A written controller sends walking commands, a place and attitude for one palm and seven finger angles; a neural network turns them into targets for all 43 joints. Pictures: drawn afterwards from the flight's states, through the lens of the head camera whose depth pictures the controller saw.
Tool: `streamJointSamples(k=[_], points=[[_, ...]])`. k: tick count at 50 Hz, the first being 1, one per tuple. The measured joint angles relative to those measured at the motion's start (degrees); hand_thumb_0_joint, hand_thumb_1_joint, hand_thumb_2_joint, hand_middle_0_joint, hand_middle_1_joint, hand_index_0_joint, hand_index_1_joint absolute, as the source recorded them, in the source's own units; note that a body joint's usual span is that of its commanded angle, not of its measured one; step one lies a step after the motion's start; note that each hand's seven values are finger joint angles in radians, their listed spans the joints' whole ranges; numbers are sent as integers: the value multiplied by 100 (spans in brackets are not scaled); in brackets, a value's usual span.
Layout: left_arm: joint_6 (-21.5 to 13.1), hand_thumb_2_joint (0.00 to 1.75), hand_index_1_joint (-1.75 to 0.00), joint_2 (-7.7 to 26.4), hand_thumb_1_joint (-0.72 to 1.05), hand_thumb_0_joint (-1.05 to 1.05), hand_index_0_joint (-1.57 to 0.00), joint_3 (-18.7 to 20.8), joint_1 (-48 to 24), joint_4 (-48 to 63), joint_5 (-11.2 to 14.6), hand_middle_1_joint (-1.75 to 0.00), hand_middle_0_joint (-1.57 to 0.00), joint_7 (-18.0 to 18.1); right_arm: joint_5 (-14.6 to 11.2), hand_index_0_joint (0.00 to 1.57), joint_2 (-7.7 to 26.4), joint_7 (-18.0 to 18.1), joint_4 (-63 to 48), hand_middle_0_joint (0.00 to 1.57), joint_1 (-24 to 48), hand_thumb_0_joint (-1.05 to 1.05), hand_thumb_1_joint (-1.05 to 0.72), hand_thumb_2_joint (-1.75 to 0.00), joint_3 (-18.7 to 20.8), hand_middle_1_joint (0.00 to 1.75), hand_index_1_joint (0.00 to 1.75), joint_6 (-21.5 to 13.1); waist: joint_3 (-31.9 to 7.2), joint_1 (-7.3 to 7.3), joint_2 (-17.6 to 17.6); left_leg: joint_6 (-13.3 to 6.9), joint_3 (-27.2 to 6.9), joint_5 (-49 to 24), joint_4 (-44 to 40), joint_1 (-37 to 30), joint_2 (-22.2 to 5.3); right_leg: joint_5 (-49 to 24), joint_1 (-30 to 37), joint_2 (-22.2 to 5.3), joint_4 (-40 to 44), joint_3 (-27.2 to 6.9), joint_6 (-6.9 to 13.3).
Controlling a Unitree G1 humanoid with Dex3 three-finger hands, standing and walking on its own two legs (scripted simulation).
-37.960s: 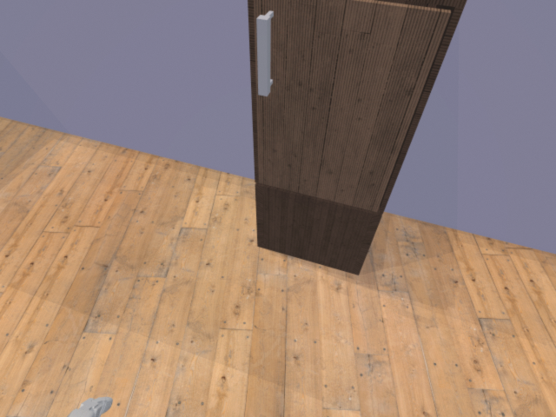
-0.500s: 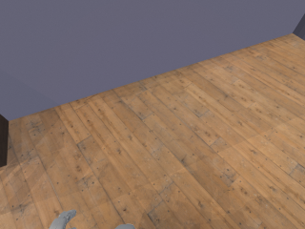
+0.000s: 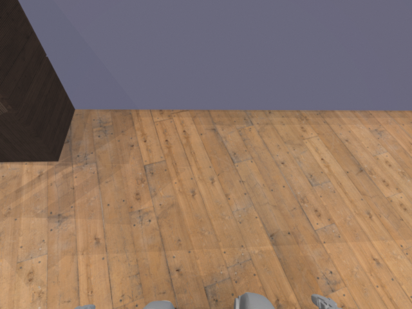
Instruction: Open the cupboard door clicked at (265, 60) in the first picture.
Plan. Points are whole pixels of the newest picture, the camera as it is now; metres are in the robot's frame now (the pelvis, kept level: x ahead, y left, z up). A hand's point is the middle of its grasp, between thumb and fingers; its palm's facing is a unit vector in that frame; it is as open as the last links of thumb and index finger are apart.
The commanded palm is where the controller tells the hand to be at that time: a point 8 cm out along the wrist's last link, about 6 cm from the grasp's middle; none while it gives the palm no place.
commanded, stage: turn to face it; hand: left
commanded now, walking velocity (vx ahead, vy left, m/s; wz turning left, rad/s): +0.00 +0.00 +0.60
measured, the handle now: out of the picture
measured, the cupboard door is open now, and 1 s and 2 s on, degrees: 44 44 44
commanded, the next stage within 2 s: take the last steps up to it in 1.34 s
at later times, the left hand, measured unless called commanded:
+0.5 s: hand out of the picture +0.03 +0.16 -0.16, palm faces +0.30 -0.92 -0.23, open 7.4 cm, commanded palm none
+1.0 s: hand out of the picture +0.02 +0.18 -0.14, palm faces +0.57 -0.76 -0.31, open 7.4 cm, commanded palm none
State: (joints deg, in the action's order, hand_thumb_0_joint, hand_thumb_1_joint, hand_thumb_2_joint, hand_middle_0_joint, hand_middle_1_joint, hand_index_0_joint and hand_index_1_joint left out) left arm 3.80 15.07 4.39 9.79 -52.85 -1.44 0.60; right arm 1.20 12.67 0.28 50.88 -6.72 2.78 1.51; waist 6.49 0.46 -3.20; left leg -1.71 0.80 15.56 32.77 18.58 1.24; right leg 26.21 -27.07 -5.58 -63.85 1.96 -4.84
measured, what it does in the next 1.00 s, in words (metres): steps on the spot, turning left: right foot, then left foot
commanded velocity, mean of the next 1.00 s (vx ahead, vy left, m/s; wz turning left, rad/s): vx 0.00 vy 0.00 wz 0.59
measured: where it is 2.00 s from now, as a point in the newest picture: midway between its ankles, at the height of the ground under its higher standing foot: outside the picture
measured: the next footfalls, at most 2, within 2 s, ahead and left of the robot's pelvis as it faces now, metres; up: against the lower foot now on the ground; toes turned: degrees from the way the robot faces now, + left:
right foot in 0.22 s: +0.06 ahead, -0.16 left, +0.00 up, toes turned +6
left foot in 0.58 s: +0.03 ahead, +0.10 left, +0.00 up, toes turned +26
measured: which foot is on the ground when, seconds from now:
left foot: down 0.00-0.22, up 0.24-0.56, down 0.58-0.94, up 0.96-1.00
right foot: up 0.00-0.20, down 0.22-0.56, up 0.58-0.92, down 0.94-1.00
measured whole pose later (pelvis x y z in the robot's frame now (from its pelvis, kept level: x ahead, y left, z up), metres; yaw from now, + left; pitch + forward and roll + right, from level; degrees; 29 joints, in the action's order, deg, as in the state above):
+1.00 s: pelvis +0.06 -0.06 +0.00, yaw +36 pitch +1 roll +1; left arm 0.6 12.4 2.9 8.5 -49.3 -1.7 1.1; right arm 0.8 14.0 -0.4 53.2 -9.2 4.4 3.9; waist 4.8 -1.0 2.7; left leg 1.6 -5.5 26.5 52.4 25.9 2.5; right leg 19.1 -16.4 -2.7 -34.5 4.3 0.1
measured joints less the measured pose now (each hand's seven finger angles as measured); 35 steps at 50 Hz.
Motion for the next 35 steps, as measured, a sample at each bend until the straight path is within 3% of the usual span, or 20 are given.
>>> streamJointSamples(k=[5, 10, 12, 14, 17, 19, 21, 26, 28, 29, 32, 35], points=[[-51, 90, -30, 3, 91, 1, -19, -7, -167, 174, 10, -30, -19, -11, 25, 21, -34, -4, 78, 20, -180, 1, -91, -90, -19, 30, 30, 28, -105, -57, 216, 59, -339, -192, -303, -91, 14, -108, 87, 129, 856, -176, -11], [-168, 90, -30, -38, 91, 1, -19, -52, -266, 341, 38, -30, -19, -9, 12, 21, -27, -31, 139, 21, -314, 1, -91, -90, 35, 30, 30, 118, -174, -149, 408, 247, -709, -106, -71, 68, 44, -551, 768, 356, 2548, -119, 55], [-283, 90, -30, -83, 91, 1, -19, -72, -230, 396, 1, -30, -19, 18, -40, 21, 15, -41, 171, 21, -332, 1, -91, -90, 94, 30, 30, 165, -207, -126, 451, 323, -775, 384, 485, 325, 115, -751, 980, 357, 3072, -72, 256], [-313, 90, -30, -208, 91, 1, -20, -134, -210, 386, -18, -30, -20, 52, -47, 21, 106, -62, 217, 21, -298, 1, -91, -90, 162, 30, 30, 225, -132, -178, 548, 348, -642, 1074, 1721, 718, 158, -745, 1058, 299, 3002, 113, 424], [-308, 90, -30, -344, 90, 1, -20, -191, -81, 352, -9, -30, -20, 83, -28, 21, 182, -113, 273, 20, -259, 1, -91, -90, 204, 30, 30, 281, -86, -210, 504, 458, -259, 1107, 3057, 1087, 57, -815, 1314, 147, 3254, 325, 473], [-306, 90, -30, -379, 90, 1, -20, -214, 2, 304, -12, -30, -20, 83, -38, 20, 174, -146, 279, 20, -224, 1, -91, -90, 199, 30, 30, 305, -57, -231, 383, 528, -60, 1043, 3122, 1083, -49, -863, 1462, 36, 3424, 451, 461], [-310, 90, -30, -391, 90, 1, -20, -224, 70, 260, -21, -30, -20, 72, -50, 20, 150, -169, 270, 20, -186, 1, -91, -90, 176, 30, 30, 306, -26, -228, 242, 567, 109, 1037, 2655, 928, -143, -867, 1563, -78, 3510, 588, 440], [-333, 90, -30, -341, 90, 1, -20, -205, 217, 166, -41, -30, -20, 21, -69, 20, 134, -197, 219, 20, -11, 1, -91, -90, 116, 30, 30, 246, 81, -106, 17, 501, 397, 873, 1002, 314, -196, -605, 1594, -321, 3205, 946, 325], [-312, 90, -30, -278, 90, 1, -20, -173, 328, 128, -11, -30, -20, -3, -58, 20, 160, -206, 138, 20, 30, 1, -91, -90, 94, 30, 30, 177, 49, -83, -8, 404, 463, 230, 223, -21, -173, -360, 1468, -411, 2800, 1072, 240], [-274, 90, -30, -238, 90, 1, -20, -151, 370, 106, 17, -30, -20, -17, -42, 20, 177, -200, 88, 20, 41, 1, -91, -90, 101, 30, 30, 116, 3, -93, 5, 225, 392, -160, 127, -12, -166, -212, 1276, -443, 2381, 1054, 166], [-47, 90, -30, -51, 90, 1, -20, -62, 264, -13, 26, -30, -20, 25, -14, 20, 79, -125, 29, 20, 93, 1, -91, -90, 70, 30, 30, 17, 40, -30, -118, -18, 287, 196, 481, 136, -70, 555, 581, -279, 782, 396, 73], [24, 90, -30, 22, 91, 1, -20, -3, 129, -68, 8, -30, -20, 21, 10, 20, 23, -35, 7, 20, -4, 1, -91, -90, 32, 30, 30, -5, -50, -26, -29, 32, 74, 161, 245, 73, -51, 267, 155, -84, 150, 106, 33]])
